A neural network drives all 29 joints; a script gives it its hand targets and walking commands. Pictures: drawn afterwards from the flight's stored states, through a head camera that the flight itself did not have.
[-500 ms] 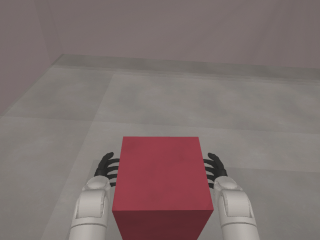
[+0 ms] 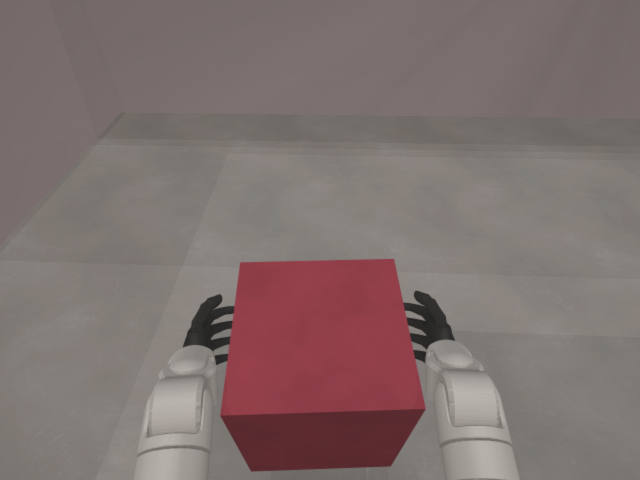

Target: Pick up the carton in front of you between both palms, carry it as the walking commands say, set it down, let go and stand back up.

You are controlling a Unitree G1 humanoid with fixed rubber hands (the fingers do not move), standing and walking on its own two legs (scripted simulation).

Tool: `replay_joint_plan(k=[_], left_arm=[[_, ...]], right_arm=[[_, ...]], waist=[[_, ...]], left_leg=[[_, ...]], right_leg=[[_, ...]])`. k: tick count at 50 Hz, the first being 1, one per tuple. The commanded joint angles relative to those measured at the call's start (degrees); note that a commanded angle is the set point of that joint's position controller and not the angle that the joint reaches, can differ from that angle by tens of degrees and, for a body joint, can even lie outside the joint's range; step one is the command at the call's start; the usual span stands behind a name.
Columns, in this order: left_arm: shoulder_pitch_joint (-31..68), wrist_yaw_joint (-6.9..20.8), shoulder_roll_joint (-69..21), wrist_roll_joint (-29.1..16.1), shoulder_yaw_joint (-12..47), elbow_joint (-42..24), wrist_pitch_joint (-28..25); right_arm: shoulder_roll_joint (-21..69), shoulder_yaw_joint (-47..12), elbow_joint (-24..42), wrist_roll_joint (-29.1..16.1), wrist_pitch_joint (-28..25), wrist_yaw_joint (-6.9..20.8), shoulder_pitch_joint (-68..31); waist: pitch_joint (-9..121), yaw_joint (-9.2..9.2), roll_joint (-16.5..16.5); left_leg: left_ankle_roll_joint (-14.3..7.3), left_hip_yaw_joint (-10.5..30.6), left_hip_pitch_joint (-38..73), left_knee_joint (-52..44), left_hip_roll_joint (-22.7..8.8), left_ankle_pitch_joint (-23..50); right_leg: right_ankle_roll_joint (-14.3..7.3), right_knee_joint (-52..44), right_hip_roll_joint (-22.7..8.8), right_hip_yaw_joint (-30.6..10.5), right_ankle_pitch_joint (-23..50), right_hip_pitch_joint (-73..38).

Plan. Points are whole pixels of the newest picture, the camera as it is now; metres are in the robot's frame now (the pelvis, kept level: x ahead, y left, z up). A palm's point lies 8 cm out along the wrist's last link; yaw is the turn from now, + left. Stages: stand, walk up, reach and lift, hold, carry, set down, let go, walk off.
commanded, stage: carry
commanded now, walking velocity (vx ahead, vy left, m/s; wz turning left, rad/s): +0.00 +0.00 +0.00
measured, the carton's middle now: (319, 369) +0.31 +0.00 -0.04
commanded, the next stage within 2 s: hold in 1.92 s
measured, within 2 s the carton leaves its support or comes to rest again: neither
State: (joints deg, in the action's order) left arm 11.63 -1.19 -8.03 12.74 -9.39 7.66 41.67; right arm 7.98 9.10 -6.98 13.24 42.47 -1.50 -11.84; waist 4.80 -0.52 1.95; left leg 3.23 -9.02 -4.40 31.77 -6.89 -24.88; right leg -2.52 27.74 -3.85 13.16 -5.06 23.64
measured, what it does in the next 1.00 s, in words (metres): walks ahead: left foot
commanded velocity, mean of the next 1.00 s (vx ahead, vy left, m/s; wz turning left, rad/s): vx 0.00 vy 0.00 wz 0.00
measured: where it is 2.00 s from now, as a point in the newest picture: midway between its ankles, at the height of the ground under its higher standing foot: outside the picture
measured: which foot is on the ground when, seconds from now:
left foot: up 0.00-0.28, down 0.30-1.00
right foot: down 0.00-1.00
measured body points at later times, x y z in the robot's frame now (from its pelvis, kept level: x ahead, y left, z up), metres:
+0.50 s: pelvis +0.17 +0.01 +0.01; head +0.15 +0.02 +0.46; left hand +0.47 +0.16 +0.04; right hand +0.47 -0.14 +0.04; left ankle +0.17 +0.11 -0.73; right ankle +0.09 -0.10 -0.73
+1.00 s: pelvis +0.16 +0.01 +0.00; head +0.14 +0.01 +0.45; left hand +0.46 +0.16 +0.04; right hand +0.46 -0.15 +0.04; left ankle +0.17 +0.11 -0.73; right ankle +0.09 -0.10 -0.73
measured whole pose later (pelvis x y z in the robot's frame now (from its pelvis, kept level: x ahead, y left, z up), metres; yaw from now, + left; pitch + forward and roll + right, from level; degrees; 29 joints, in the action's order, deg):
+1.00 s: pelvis +0.16 +0.01 +0.00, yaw -1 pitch +2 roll +0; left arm 11.2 -1.4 -7.9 12.9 -9.3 7.9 42.2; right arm 8.0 9.1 -8.2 12.8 42.2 -1.6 -11.4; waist 5.4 -0.2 -0.2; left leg -1.2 -11.3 -18.0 31.4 -3.8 -15.4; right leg 0.8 29.8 -4.5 11.0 -21.8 9.7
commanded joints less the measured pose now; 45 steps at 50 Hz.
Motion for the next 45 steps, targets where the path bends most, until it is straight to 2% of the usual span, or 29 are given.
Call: replay_joint_plan(k=[1,2,3,4,5,6,8,11,13,14,15,16,17,18,21,24,28,36,40,45], left_arm=[[20.60,12.22,-45.83,-12.01,28.36,-1.41,-1.98],[20.25,12.47,-46.88,-12.28,28.63,-0.84,-2.71],[20.56,12.69,-47.93,-12.81,29.15,-1.54,-3.41],[21.07,12.80,-49.05,-13.44,30.19,-2.21,-4.08],[22.01,12.89,-49.95,-14.10,31.31,-3.01,-4.88],[22.74,12.99,-50.63,-14.72,32.60,-4.09,-5.67],[23.28,13.02,-51.16,-15.73,34.75,-6.16,-6.57],[22.44,12.62,-50.55,-16.56,37.10,-9.40,-6.05],[22.24,12.06,-49.00,-16.52,37.62,-11.44,-4.53],[21.51,11.76,-47.55,-15.83,37.05,-11.51,-3.63],[20.14,11.42,-45.77,-14.89,35.92,-11.00,-2.69],[19.83,11.22,-44.83,-14.21,35.11,-9.97,-1.59],[19.77,11.03,-43.85,-13.42,33.88,-9.08,-0.72],[20.39,10.87,-43.10,-12.70,32.86,-7.93,-0.23],[21.35,10.89,-43.17,-11.10,30.35,-3.46,-0.42],[23.41,11.52,-46.89,-12.17,31.17,-2.62,-1.34],[24.48,11.97,-49.21,-13.13,31.93,-3.01,-1.85],[22.79,11.85,-48.53,-13.30,32.11,-4.42,-1.82],[22.90,11.77,-48.09,-13.31,32.19,-4.80,-1.75],[24.60,11.78,-48.20,-13.61,32.52,-5.03,-1.79]], right_arm=[[47.37,-30.74,2.84,-11.78,-1.86,11.18,-21.78],[48.55,-31.57,2.83,-12.21,-2.48,11.33,-22.53],[49.51,-32.19,3.30,-12.83,-3.28,11.57,-23.08],[50.66,-33.26,3.81,-13.43,-4.11,11.74,-23.12],[51.55,-34.09,4.36,-13.90,-4.95,11.81,-23.32],[52.30,-35.03,5.00,-14.29,-5.68,11.80,-22.99],[52.71,-36.95,6.78,-15.11,-6.55,11.54,-22.59],[52.00,-39.55,10.65,-16.48,-6.00,11.15,-23.50],[50.81,-40.04,12.23,-17.05,-4.51,10.99,-23.25],[49.42,-39.08,11.91,-16.86,-3.47,10.95,-22.34],[47.41,-37.60,10.96,-16.41,-2.35,10.93,-21.71],[45.93,-36.01,9.70,-15.56,-1.58,10.84,-21.30],[45.04,-33.92,7.54,-14.62,-1.15,10.82,-19.95],[44.17,-31.54,4.95,-13.37,-0.93,10.82,-18.12],[43.90,-26.81,-0.39,-10.91,-1.50,11.04,-17.22],[47.38,-28.12,-0.13,-12.06,-2.42,11.60,-20.58],[49.90,-30.84,2.05,-13.70,-2.90,11.90,-23.76],[49.65,-32.96,4.15,-14.51,-2.63,11.72,-23.57],[49.14,-32.62,4.08,-14.22,-2.50,11.60,-23.12],[49.02,-32.10,3.88,-14.02,-2.45,11.60,-24.03]], waist=[[15.04,-1.10,-18.34],[16.04,-0.95,-14.18],[17.27,-0.93,-10.13],[17.63,-0.67,-7.48],[17.82,-0.54,-7.14],[18.33,-0.47,-7.95],[19.06,-0.13,-9.24],[20.07,-0.42,-10.89],[19.22,0.31,-9.08],[18.80,0.39,-7.67],[19.62,0.23,-4.53],[20.10,-0.19,-0.41],[19.42,0.07,2.66],[17.79,0.24,3.84],[16.33,0.33,2.72],[17.76,0.44,0.87],[18.93,0.43,-0.84],[19.37,0.29,-2.81],[18.73,0.31,-2.72],[16.74,0.39,-2.10]], left_leg=[[-1.03,2.77,-30.50,29.97,5.18,-7.37],[-2.31,5.76,-30.74,33.03,3.35,-7.77],[-2.90,6.80,-30.20,32.04,1.71,-6.56],[-3.07,7.55,-28.88,26.76,0.11,-4.01],[-2.79,7.00,-26.00,19.92,-0.04,-1.67],[-2.54,5.52,-22.85,15.24,1.12,0.25],[-2.22,3.39,-18.13,7.11,2.86,3.22],[-2.16,0.82,-13.43,-0.90,3.55,12.89],[-2.07,-0.92,-6.98,-10.66,3.08,25.52],[-2.09,-0.05,-3.10,-12.21,1.26,29.42],[-2.56,3.80,2.04,-10.11,-3.71,39.15],[-4.76,6.75,3.45,-5.58,-7.61,49.82],[-6.38,7.73,1.33,-4.89,-7.89,48.68],[-6.40,7.40,-0.94,-5.14,-7.09,47.80],[-5.69,5.07,-2.04,-2.71,-4.93,53.68],[-5.65,4.32,-0.47,-0.82,-4.13,57.28],[-5.69,4.01,-0.34,0.13,-3.73,56.59],[-5.24,3.02,-2.42,0.78,-2.80,48.38],[-5.26,3.01,-2.99,0.61,-2.96,43.89],[-5.11,3.33,-3.53,-1.10,-3.25,38.89]], right_leg=[[-9.37,-13.42,-22.35,-33.99,16.03,-36.43],[-9.60,-11.26,-21.48,-29.02,26.84,-35.13],[-8.52,-9.41,-19.87,-23.56,31.69,-34.18],[-6.35,-9.79,-18.18,-19.24,31.23,-32.58],[-4.68,-10.53,-16.32,-15.01,29.77,-30.53],[-3.99,-10.62,-15.02,-11.78,30.17,-28.98],[-3.88,-9.88,-13.27,-7.71,30.40,-27.26],[-3.17,-7.55,-12.10,-4.74,26.77,-26.00],[-0.67,-4.01,-9.69,-2.48,18.18,-22.32],[0.78,-2.26,-8.65,-2.70,12.79,-19.32],[2.05,0.14,-7.71,-2.93,5.48,-15.15],[3.20,0.08,-5.42,-4.40,0.83,-13.57],[3.61,-0.31,-4.72,-5.34,-0.74,-14.77],[3.69,0.16,-4.99,-5.73,0.40,-15.45],[4.15,1.38,-5.70,-5.72,10.22,-15.79],[4.74,1.84,-5.39,-5.38,14.22,-15.81],[4.80,2.15,-5.21,-5.17,16.27,-17.00],[4.02,2.33,-6.25,-5.52,21.68,-19.10],[3.59,1.84,-6.56,-5.75,19.04,-18.52],[3.18,0.19,-6.43,-6.03,11.80,-16.76]])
